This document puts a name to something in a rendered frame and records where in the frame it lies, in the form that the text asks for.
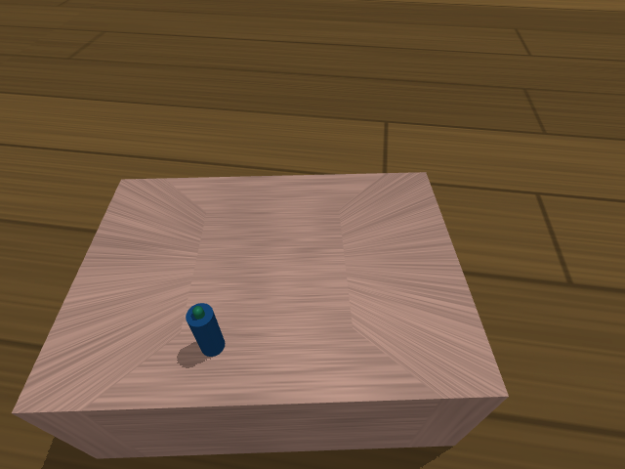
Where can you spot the bottle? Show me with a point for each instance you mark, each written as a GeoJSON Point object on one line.
{"type": "Point", "coordinates": [205, 329]}

